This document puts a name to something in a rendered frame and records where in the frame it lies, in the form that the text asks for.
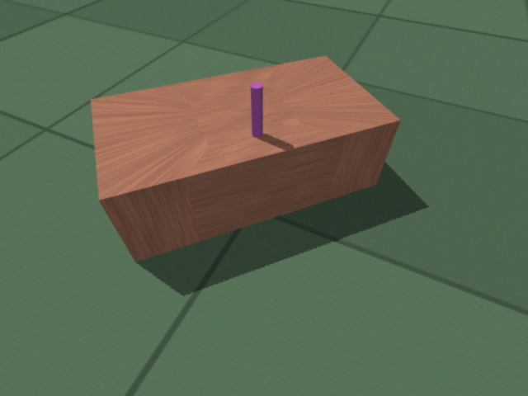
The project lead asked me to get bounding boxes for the can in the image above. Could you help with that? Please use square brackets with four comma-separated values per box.
[251, 82, 263, 138]

